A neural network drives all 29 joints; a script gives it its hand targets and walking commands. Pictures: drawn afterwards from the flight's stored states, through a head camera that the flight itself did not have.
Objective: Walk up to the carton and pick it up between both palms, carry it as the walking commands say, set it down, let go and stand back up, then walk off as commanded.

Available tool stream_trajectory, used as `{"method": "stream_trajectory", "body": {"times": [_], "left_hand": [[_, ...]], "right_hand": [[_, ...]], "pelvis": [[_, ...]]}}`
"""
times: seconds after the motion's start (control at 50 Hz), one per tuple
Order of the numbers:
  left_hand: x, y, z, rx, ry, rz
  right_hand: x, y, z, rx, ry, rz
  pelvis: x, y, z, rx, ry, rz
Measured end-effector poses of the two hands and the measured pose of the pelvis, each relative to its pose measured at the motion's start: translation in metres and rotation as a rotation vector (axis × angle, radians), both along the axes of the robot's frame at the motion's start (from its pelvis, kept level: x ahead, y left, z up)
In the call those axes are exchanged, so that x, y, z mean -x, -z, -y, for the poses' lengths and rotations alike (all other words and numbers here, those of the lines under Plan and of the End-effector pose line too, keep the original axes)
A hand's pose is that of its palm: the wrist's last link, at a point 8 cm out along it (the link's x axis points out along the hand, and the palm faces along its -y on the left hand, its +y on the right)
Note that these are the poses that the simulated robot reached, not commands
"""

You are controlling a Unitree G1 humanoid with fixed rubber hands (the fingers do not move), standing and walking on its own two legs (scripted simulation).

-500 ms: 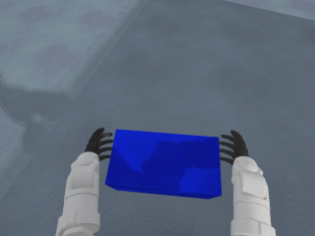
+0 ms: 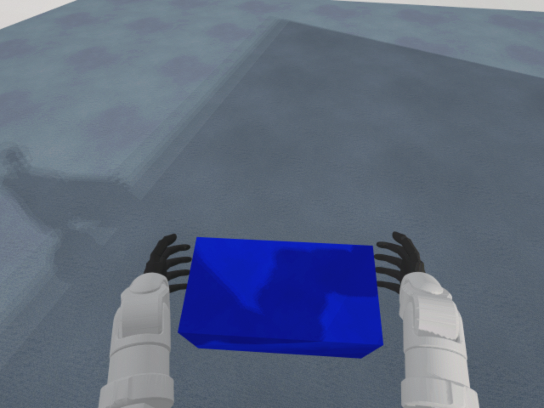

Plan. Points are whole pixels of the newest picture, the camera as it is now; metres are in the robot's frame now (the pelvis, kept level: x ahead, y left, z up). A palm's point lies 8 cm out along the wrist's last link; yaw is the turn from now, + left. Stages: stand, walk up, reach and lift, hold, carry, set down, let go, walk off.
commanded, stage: reach and lift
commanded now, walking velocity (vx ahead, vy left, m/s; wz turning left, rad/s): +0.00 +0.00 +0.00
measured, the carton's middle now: (281, 299) +0.31 -0.02 -0.05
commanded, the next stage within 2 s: hold in 1.44 s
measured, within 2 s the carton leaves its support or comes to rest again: neither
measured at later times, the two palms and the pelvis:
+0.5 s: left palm (147, 291) +0.29 +0.18 +0.04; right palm (398, 275) +0.28 -0.20 +0.04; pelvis +0.00 -0.01 +0.00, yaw +0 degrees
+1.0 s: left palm (146, 297) +0.28 +0.18 +0.04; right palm (400, 281) +0.28 -0.20 +0.04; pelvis +0.00 -0.01 +0.00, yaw -1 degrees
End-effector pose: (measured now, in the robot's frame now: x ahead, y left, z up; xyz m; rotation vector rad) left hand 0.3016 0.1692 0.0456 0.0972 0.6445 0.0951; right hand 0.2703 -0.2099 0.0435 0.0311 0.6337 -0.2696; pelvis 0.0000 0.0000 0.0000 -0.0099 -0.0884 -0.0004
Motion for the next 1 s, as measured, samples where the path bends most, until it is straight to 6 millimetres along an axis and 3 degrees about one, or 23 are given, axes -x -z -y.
{"method": "stream_trajectory", "body": {"times": [0.54,1.0], "left_hand": [[0.012,0.005,-0.015,-0.002,-0.07,-0.003],[0.02,0.007,-0.014,-0.006,-0.064,0.0]], "right_hand": [[-0.015,0.005,-0.015,0.009,-0.073,0.003],[-0.005,0.005,-0.014,0.009,-0.064,0.013]], "pelvis": [[-0.001,-0.001,0.008,-0.001,0.005,-0.011],[-0.002,-0.001,0.006,-0.002,0.014,0.004]]}}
